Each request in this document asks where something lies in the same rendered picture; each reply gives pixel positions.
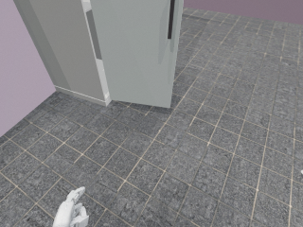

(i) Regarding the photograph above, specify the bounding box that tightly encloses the robot left hand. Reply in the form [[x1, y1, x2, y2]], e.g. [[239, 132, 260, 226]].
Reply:
[[52, 186, 89, 227]]

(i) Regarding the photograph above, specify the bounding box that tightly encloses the fridge door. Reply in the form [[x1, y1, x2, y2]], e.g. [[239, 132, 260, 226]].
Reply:
[[90, 0, 184, 108]]

